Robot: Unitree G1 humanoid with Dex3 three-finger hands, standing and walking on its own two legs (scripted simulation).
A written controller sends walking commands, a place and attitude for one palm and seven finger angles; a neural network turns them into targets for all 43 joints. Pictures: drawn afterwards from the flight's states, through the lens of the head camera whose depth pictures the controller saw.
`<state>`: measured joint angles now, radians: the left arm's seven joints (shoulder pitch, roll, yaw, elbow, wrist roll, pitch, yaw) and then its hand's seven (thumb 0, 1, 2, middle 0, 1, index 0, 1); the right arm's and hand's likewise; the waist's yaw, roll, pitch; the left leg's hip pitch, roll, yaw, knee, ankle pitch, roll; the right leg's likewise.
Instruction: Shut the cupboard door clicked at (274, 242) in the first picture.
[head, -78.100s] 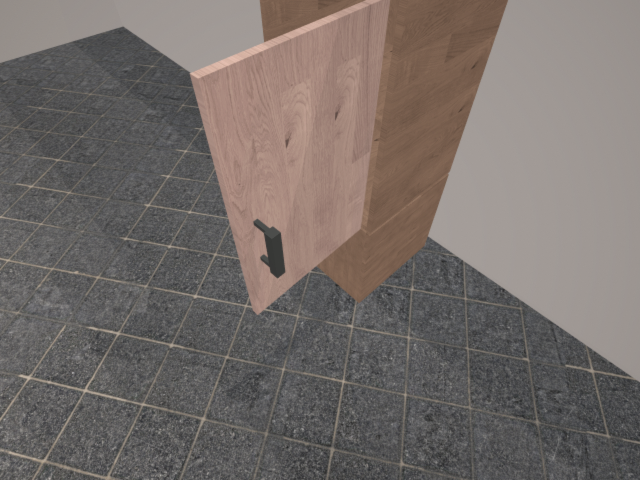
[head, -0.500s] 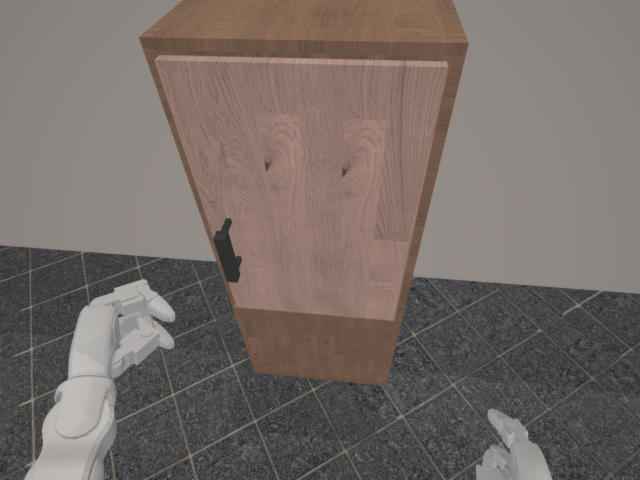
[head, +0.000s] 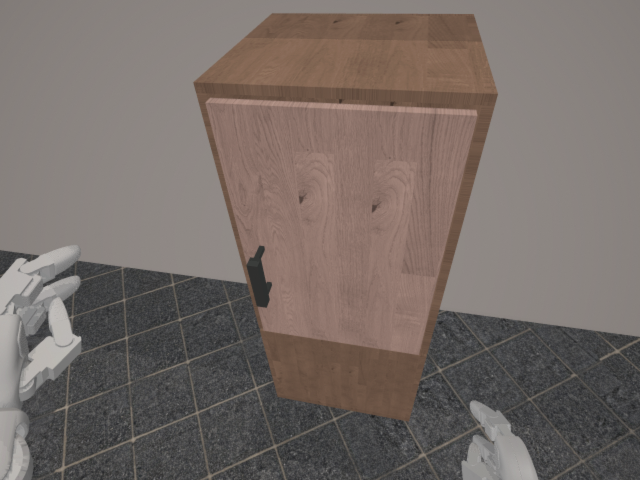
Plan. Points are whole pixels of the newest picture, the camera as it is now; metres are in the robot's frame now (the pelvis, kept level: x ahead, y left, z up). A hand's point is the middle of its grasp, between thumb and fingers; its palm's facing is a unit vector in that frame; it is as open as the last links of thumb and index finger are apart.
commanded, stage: draw the hand back to the body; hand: left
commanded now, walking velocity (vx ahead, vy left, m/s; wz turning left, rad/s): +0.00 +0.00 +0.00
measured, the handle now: (261, 276) +0.51 +0.20 -0.10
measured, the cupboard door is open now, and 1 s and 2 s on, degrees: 0 0 0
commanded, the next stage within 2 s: step back with the hand held close in 0.36 s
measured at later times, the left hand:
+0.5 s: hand (78, 347) +0.18 +0.26 +0.16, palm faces +0.46 -0.80 -0.39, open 7.4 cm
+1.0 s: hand (31, 378) +0.15 +0.29 +0.16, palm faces +0.39 -0.79 -0.47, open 7.4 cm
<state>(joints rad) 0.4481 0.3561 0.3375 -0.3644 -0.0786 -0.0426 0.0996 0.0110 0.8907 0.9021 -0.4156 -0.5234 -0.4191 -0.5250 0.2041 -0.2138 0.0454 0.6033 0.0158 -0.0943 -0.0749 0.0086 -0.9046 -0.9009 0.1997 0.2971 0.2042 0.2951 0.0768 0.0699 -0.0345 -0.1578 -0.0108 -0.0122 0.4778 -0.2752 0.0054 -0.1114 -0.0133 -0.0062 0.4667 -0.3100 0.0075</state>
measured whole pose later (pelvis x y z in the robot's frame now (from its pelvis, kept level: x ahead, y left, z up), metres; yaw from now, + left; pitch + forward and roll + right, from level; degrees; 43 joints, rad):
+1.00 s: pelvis -0.06 +0.02 +0.00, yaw -1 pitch +0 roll -1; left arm 0.54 0.42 0.40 -0.43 -0.07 -0.16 0.13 0.01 0.89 0.90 -0.21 -0.30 -0.22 -0.30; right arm 0.19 -0.23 0.00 0.55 0.02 0.01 -0.09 0.01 -0.91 -0.90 0.20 0.30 0.20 0.29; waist 0.00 0.04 -0.02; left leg -0.32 -0.02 0.02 0.51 -0.20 0.04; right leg -0.27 -0.02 0.02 0.47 -0.21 0.04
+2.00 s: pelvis -0.20 +0.05 -0.01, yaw +4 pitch +0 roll -6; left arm 0.46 0.48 0.48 -0.46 -0.07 -0.28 0.13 0.01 0.88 0.90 -0.21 -0.30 -0.22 -0.30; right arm 0.16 -0.16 -0.01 0.61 -0.01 -0.11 -0.06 0.01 -0.90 -0.90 0.20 0.30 0.20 0.30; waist -0.01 0.03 -0.02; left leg -0.51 0.09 0.08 0.42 0.00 0.06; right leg -0.27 0.11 0.02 0.68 -0.47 -0.02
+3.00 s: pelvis -0.35 +0.13 -0.01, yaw -4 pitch +0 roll -1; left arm 0.53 0.45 0.43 -0.48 -0.02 -0.19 0.16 0.01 0.89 0.90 -0.21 -0.30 -0.22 -0.30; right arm 0.28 -0.16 0.02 0.66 -0.01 -0.09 -0.03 0.01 -0.90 -0.90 0.20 0.30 0.21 0.30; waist 0.00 0.03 -0.01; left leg -0.41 0.09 0.02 0.79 -0.41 -0.02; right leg -0.28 0.02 -0.13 0.60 -0.31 -0.07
